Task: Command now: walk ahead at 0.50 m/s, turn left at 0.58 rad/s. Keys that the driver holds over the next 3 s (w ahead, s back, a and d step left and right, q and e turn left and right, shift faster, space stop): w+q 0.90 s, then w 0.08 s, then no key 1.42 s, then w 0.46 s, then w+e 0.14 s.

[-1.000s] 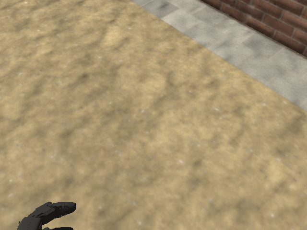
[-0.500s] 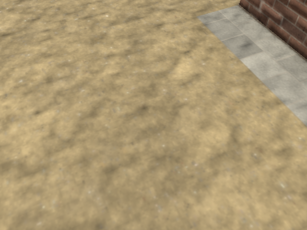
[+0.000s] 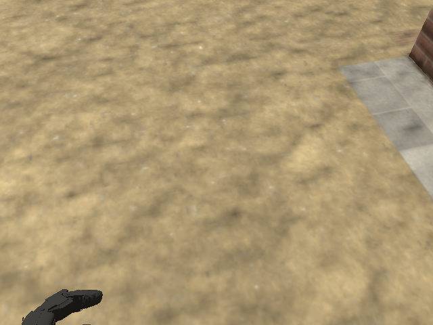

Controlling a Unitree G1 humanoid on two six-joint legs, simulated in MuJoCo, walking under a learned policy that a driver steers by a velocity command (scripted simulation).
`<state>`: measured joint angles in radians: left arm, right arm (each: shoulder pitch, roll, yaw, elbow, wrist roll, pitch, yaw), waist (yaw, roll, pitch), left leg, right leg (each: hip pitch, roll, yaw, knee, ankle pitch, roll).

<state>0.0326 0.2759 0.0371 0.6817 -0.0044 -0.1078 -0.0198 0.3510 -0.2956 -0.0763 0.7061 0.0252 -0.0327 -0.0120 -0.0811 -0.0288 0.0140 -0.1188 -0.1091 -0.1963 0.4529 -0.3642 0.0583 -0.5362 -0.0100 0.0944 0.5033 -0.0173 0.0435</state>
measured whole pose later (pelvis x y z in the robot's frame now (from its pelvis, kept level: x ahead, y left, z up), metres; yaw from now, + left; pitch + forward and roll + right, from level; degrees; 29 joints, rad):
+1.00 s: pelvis +0.52 +0.13 +0.00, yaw +35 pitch +2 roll +1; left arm 0.03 0.29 0.03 0.70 0.00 -0.10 -0.03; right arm 0.37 -0.30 -0.07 0.70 0.02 -0.04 -0.01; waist -0.08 -0.04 0.01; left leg -0.09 -0.10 -0.18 0.44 -0.37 0.05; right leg -0.54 -0.02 0.07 0.52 0.02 0.04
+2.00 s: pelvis +0.66 +0.22 +0.00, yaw +38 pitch -2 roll +0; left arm 0.15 0.26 0.01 1.00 0.01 0.01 0.02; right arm 0.18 -0.24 -0.05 0.86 -0.01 0.01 -0.03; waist 0.02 0.00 0.04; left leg -0.21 -0.01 -0.05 0.52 -0.27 -0.01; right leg -0.16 -0.01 -0.02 0.50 -0.31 0.01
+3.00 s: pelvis +0.77 +0.33 +0.00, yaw +36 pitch +2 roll +0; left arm 0.03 0.25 0.04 0.90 -0.03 -0.07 -0.03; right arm 0.47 -0.19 -0.02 1.11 0.00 -0.09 -0.02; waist -0.08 -0.03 0.01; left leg 0.13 -0.03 0.07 0.15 -0.31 0.03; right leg -0.65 -0.07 -0.03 0.67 -0.01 -0.03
